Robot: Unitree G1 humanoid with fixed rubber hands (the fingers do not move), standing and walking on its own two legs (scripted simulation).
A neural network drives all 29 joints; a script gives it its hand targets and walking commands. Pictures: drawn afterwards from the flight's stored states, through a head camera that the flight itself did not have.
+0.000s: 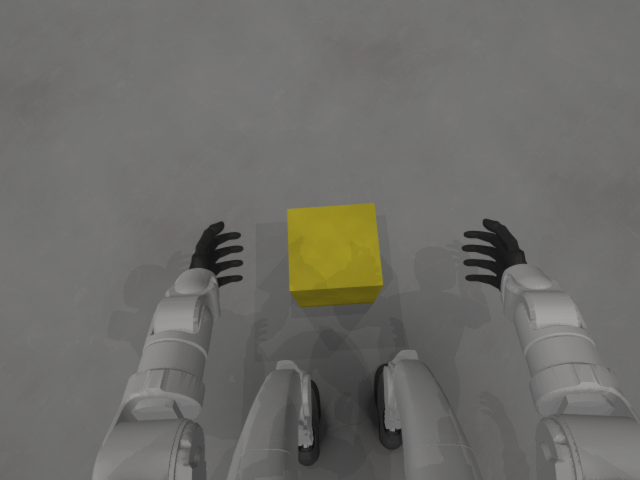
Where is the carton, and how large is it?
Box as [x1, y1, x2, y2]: [287, 203, 382, 307]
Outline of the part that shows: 373,203 287,209 289,288 290,292 301,307 365,303 374,301 382,286 382,279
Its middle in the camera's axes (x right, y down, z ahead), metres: +0.03 +0.04 +1.01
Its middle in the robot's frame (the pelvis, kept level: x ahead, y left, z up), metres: +0.50 +0.01 -0.56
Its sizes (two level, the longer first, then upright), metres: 0.210 0.200 0.250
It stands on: the floor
